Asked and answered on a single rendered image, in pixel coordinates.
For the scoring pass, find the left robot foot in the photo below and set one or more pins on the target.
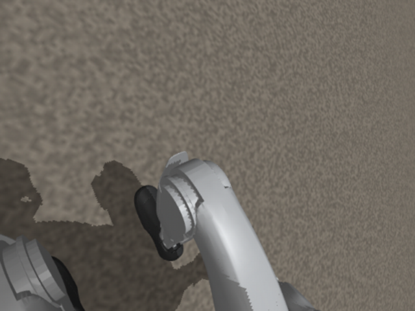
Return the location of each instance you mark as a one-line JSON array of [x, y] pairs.
[[70, 285]]

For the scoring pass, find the right robot hand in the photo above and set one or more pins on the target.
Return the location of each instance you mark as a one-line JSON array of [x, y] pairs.
[[294, 299]]

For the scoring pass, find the right robot foot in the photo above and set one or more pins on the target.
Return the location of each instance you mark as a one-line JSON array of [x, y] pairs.
[[145, 204]]

